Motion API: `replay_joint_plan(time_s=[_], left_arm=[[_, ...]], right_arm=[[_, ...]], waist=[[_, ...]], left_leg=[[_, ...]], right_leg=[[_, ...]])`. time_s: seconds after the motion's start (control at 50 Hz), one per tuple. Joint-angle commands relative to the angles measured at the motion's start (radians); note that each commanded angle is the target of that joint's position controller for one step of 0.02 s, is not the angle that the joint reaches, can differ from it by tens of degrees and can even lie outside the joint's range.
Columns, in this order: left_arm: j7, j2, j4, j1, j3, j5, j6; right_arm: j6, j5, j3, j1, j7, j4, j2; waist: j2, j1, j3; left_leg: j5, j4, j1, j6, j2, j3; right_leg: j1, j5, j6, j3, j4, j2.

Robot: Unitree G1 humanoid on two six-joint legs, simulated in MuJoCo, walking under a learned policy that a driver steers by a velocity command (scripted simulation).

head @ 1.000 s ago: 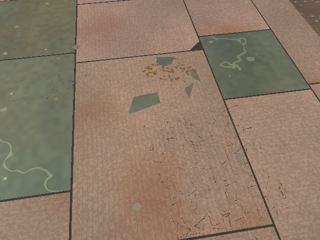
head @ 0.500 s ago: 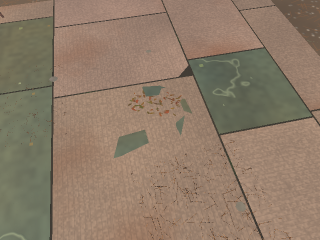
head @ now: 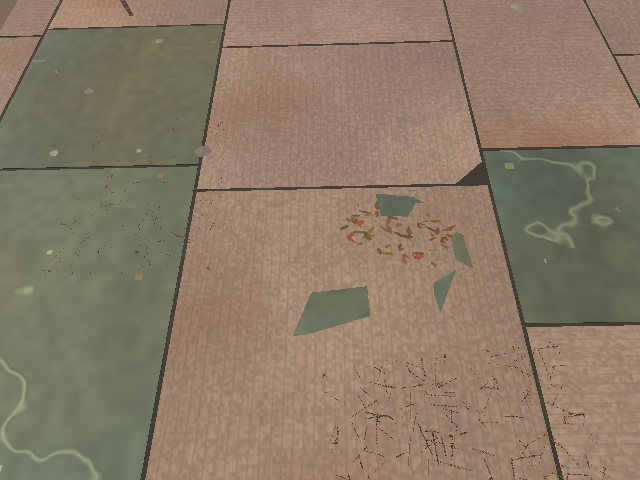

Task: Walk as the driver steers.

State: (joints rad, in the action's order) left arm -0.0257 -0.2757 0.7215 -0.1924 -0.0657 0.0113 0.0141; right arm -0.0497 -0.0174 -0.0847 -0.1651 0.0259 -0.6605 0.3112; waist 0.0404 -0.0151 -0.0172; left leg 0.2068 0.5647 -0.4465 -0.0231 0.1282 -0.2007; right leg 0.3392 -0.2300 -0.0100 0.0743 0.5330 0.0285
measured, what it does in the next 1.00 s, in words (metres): steps on the spot: left foot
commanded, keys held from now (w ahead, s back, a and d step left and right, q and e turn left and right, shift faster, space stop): q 0.08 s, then no key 0.92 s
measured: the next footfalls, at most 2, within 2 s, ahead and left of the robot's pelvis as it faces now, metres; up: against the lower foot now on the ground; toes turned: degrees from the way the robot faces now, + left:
left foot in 0.36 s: +0.02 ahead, +0.13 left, +0.00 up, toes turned +7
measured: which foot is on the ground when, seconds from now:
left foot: up 0.00-0.34, down 0.36-1.00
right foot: down 0.00-1.00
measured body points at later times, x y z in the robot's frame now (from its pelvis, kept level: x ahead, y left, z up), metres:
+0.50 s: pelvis +0.01 +0.02 +0.01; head +0.02 +0.04 +0.45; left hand +0.07 +0.31 -0.11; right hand +0.22 -0.19 -0.08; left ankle -0.02 +0.13 -0.73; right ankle +0.03 -0.13 -0.73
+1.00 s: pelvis +0.01 +0.03 +0.01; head +0.02 +0.03 +0.46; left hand +0.03 +0.31 -0.13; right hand +0.16 -0.21 -0.12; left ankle -0.02 +0.13 -0.73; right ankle +0.03 -0.13 -0.73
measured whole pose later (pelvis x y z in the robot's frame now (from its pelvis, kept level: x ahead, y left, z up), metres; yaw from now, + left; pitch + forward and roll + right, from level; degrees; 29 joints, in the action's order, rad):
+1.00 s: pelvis +0.01 +0.03 +0.01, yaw +9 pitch -1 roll +0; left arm -0.04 -0.25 0.93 -0.23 -0.04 0.01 0.00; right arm -0.01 0.01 -0.04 -0.20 0.01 -0.84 0.23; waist 0.00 0.02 -0.03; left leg 0.29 0.50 -0.18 -0.02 0.03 -0.03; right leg 0.19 -0.26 -0.06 -0.01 0.47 -0.07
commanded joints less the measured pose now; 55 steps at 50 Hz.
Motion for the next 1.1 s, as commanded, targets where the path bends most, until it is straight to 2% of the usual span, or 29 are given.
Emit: replay_joint_plan(time_s=[0.02,0.04,0.06,0.08,0.12,0.16,0.22,0.28,0.32,0.34,0.36,0.38,0.4,0.42,0.44,0.46,0.48,0.52,0.68,1.1], left_arm=[[-0.004,-0.210,-0.078,-0.021,-0.061,0.053,0.012],[-0.012,-0.156,-0.102,0.036,-0.045,0.042,0.015],[-0.016,-0.129,-0.112,0.078,-0.037,0.022,0.015],[-0.018,-0.116,-0.115,0.088,-0.032,0.004,0.014],[-0.020,-0.116,-0.103,0.054,-0.027,0.001,0.006],[-0.021,-0.127,-0.088,0.004,-0.031,0.005,-0.004],[-0.016,-0.158,-0.081,0.001,-0.041,-0.003,-0.014],[-0.004,-0.175,-0.066,-0.007,-0.045,-0.018,-0.018],[-0.001,-0.159,-0.054,0.007,-0.036,-0.036,-0.019],[0.002,-0.137,-0.032,-0.041,-0.027,-0.037,-0.011],[0.009,-0.091,-0.035,-0.070,-0.011,-0.003,0.001],[0.020,-0.031,-0.047,-0.092,0.011,0.028,0.017],[0.013,-0.073,-0.054,-0.019,0.006,0.023,0.016],[0.012,-0.095,-0.050,0.007,0.000,0.012,0.014],[0.009,-0.090,-0.041,0.019,0.001,0.013,0.012],[0.007,-0.102,-0.038,0.018,0.000,0.015,0.005],[0.007,-0.123,-0.031,0.001,-0.005,0.012,0.002],[0.010,-0.106,-0.011,-0.013,-0.002,0.008,0.003],[-0.004,-0.096,0.055,-0.036,-0.002,0.005,0.004],[-0.025,-0.081,0.223,-0.059,-0.001,-0.007,-0.005]], right_arm=[[0.031,0.013,-0.041,0.001,-0.004,0.104,0.139],[0.029,0.008,-0.057,-0.034,-0.008,0.073,0.171],[0.017,0.003,-0.059,-0.068,-0.006,0.044,0.158],[0.005,0.006,-0.054,-0.081,-0.002,0.034,0.138],[-0.003,0.002,-0.035,-0.054,-0.004,0.047,0.084],[0.002,-0.003,-0.021,0.005,-0.006,0.076,0.057],[0.007,0.005,0.000,0.040,-0.016,0.096,0.029],[0.008,0.002,-0.003,0.029,-0.023,0.091,0.049],[0.010,0.006,-0.003,-0.032,-0.027,0.059,0.040],[0.011,0.012,-0.005,-0.037,-0.025,0.059,0.060],[0.010,0.020,-0.012,-0.058,-0.015,0.068,0.117],[0.006,0.036,-0.009,0.013,-0.010,0.079,0.147],[0.016,0.044,0.007,0.036,-0.017,0.081,0.070],[0.027,0.047,0.017,0.060,-0.024,0.072,0.043],[0.035,0.046,0.016,0.064,-0.025,0.062,0.044],[0.042,0.040,0.016,0.062,-0.027,0.058,0.049],[0.046,0.036,0.018,0.051,-0.027,0.054,0.051],[0.048,0.038,0.025,0.027,-0.029,0.039,0.037],[0.048,0.033,0.028,0.035,-0.023,0.004,0.026],[0.050,0.022,0.026,-0.032,-0.003,-0.196,0.023]], waist=[[-0.298,0.007,0.081],[-0.214,-0.016,0.084],[-0.162,-0.033,0.073],[-0.152,-0.026,0.064],[-0.156,-0.001,0.049],[-0.190,0.035,0.061],[-0.230,0.052,0.098],[-0.255,0.056,0.101],[-0.232,0.014,0.088],[-0.198,0.016,0.092],[-0.050,0.039,0.156],[0.172,0.096,0.143],[0.147,0.039,0.142],[0.115,0.046,0.112],[0.108,0.040,0.108],[0.117,0.034,0.085],[0.095,0.032,0.065],[0.037,0.032,0.041],[-0.015,0.036,0.028],[-0.033,0.032,0.001]], left_leg=[[0.380,0.406,-0.201,0.033,-0.026,0.055],[0.325,0.526,-0.186,0.048,-0.045,0.044],[0.275,0.584,-0.184,0.067,-0.051,0.062],[0.227,0.643,-0.208,0.085,-0.059,0.072],[0.195,0.648,-0.202,0.108,-0.062,0.105],[0.188,0.530,-0.203,0.122,-0.073,0.127],[0.231,0.314,-0.066,0.118,-0.109,0.166],[0.200,0.118,0.066,0.095,-0.104,0.216],[-0.013,-0.163,0.207,0.051,-0.091,0.242],[-0.131,-0.252,0.315,0.020,-0.116,0.197],[-0.381,-0.222,0.468,-0.018,-0.259,0.028],[-0.560,-0.161,0.437,-0.132,-0.394,-0.080],[-0.411,-0.180,0.339,-0.199,-0.394,-0.082],[-0.300,-0.184,0.317,-0.163,-0.336,-0.041],[-0.211,-0.175,0.313,-0.115,-0.284,-0.002],[-0.181,-0.175,0.289,-0.088,-0.263,0.011],[-0.156,-0.180,0.255,-0.071,-0.248,0.019],[-0.116,-0.176,0.236,-0.053,-0.226,0.034],[-0.112,-0.174,0.228,-0.049,-0.202,0.054],[-0.131,-0.166,0.237,-0.022,-0.157,0.117]], right_leg=[[-0.144,0.185,0.274,0.448,-0.268,-0.442],[-0.132,0.237,0.252,0.354,-0.241,-0.399],[-0.134,0.259,0.205,0.247,-0.216,-0.333],[-0.158,0.279,0.184,0.188,-0.201,-0.302],[-0.160,0.361,0.194,0.107,-0.195,-0.261],[-0.234,0.399,0.213,0.085,-0.183,-0.258],[-0.247,0.425,0.224,0.063,-0.161,-0.275],[-0.227,0.441,0.231,0.075,-0.142,-0.290],[-0.183,0.418,0.192,0.054,-0.097,-0.265],[-0.124,0.347,0.135,0.039,-0.078,-0.243],[-0.030,0.147,0.050,-0.025,0.030,-0.178],[0.059,-0.157,-0.025,-0.098,0.047,-0.102],[0.000,-0.186,-0.052,-0.069,0.039,-0.107],[-0.030,-0.088,-0.053,-0.070,0.003,-0.106],[-0.054,0.015,-0.052,-0.072,-0.028,-0.102],[-0.074,0.088,-0.053,-0.064,-0.048,-0.107],[-0.094,0.110,-0.050,-0.062,-0.053,-0.111],[-0.119,0.102,-0.044,-0.069,-0.065,-0.104],[-0.156,0.115,-0.053,-0.071,-0.094,-0.105],[-0.173,0.122,-0.040,-0.088,-0.114,-0.095]])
